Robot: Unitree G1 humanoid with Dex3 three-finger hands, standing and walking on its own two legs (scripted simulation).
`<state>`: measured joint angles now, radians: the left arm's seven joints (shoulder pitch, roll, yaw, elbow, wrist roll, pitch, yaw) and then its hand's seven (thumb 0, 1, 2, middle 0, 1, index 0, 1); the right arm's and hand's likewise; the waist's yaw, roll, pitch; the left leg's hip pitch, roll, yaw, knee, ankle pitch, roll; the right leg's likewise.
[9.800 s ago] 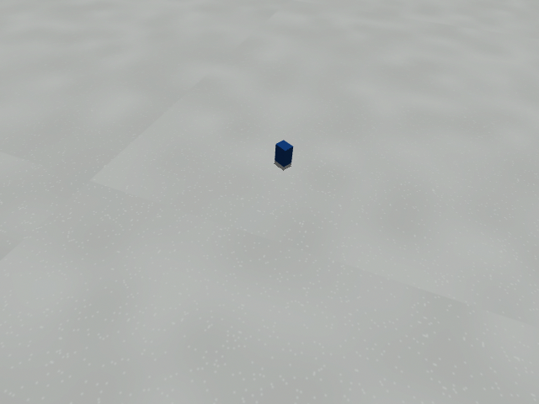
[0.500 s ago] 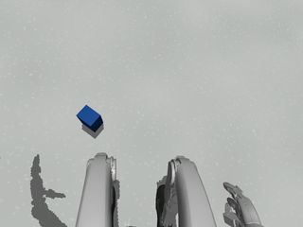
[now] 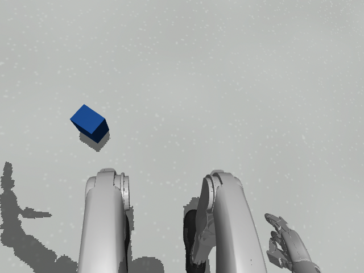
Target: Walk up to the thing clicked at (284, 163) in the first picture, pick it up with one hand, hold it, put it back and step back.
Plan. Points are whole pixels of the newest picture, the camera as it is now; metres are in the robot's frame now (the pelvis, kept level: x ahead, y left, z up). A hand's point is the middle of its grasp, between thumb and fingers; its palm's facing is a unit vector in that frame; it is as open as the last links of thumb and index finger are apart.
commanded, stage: go down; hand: left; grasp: from the side
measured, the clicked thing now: (91, 125) +0.49 +0.26 -0.34
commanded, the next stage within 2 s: approach in 0.84 s
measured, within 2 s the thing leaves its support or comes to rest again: neither
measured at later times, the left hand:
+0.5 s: hand out of the picture +0.38 +0.45 -0.03, palm faces +0.28 -0.96 -0.09, open 17.0 cm
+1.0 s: hand out of the picture +0.38 +0.45 -0.04, palm faces +0.29 -0.95 -0.08, open 17.1 cm
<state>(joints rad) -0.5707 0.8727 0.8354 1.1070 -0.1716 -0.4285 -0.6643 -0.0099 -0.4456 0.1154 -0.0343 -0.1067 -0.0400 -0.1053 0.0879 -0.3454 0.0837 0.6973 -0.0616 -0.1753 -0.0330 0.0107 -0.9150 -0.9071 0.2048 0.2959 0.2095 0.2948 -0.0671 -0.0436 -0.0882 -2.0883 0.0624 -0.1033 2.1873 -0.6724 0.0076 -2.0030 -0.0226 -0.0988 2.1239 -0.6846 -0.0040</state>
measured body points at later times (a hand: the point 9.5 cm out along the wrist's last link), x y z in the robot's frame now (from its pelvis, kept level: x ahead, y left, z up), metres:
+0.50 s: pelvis +0.00 +0.00 -0.04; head +0.22 +0.09 +0.35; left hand +0.36 +0.50 -0.02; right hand +0.15 -0.27 -0.13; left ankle +0.09 +0.12 -0.37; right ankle +0.10 -0.12 -0.37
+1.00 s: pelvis +0.00 +0.01 -0.05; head +0.22 +0.10 +0.33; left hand +0.36 +0.50 -0.04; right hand +0.15 -0.27 -0.14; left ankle +0.09 +0.12 -0.37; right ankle +0.10 -0.12 -0.37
